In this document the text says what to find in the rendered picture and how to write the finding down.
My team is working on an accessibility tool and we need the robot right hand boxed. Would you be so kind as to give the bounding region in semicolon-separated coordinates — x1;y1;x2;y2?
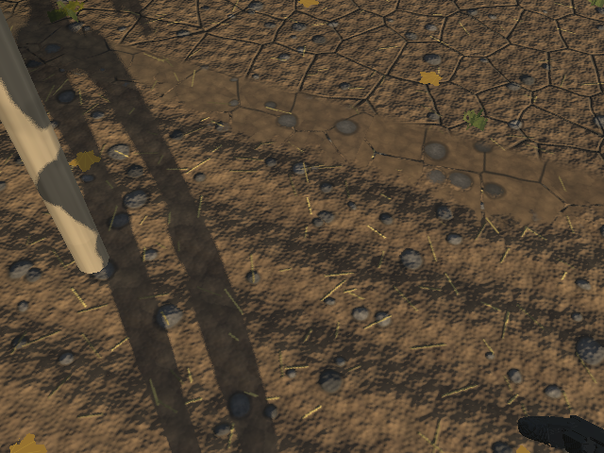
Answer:
517;415;604;453

